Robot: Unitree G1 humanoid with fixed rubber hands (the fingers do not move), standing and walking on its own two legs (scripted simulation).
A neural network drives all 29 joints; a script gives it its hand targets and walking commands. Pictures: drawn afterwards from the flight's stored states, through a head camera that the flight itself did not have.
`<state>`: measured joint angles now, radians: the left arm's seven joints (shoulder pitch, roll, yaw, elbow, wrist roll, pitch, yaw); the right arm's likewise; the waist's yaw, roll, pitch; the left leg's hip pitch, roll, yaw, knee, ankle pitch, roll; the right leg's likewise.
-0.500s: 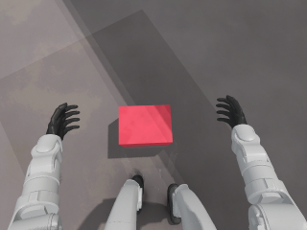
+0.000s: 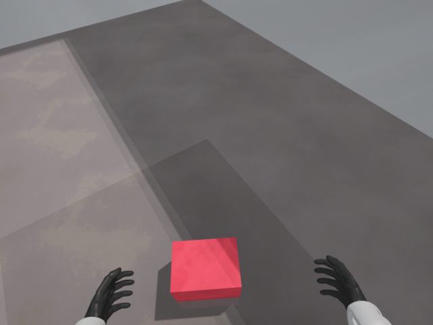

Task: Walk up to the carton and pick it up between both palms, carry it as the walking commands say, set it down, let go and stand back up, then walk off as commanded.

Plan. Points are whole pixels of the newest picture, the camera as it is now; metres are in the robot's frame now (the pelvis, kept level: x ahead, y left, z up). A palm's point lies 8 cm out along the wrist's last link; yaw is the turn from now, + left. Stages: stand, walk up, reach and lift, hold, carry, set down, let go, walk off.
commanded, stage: let go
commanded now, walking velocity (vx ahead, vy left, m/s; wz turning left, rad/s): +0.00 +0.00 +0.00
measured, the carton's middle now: (206, 269) +0.41 +0.08 -0.69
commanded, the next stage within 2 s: stand in 0.46 s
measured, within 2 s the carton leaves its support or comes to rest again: neither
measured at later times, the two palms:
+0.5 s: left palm (86, 312) +0.16 +0.26 -0.06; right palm (349, 309) +0.15 -0.22 -0.08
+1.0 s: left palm out of the picture +0.09 +0.30 -0.13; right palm (329, 293) +0.19 -0.21 -0.13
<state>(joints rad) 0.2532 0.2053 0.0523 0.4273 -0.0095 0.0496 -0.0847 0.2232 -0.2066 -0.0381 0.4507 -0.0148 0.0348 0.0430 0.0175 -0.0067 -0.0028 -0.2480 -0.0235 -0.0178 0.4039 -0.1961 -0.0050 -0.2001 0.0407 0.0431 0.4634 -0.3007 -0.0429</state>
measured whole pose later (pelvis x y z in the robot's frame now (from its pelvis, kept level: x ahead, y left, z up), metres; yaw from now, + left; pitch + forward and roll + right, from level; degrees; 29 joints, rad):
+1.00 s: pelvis +0.06 +0.03 -0.03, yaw +9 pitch +4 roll +1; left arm 0.35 0.27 0.01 0.67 0.02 0.02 0.06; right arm 0.31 -0.26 0.00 0.74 -0.02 -0.02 -0.04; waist 0.02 -0.03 -0.10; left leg -0.35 -0.12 -0.11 0.70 -0.42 0.05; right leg -0.20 -0.05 -0.10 0.66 -0.53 0.01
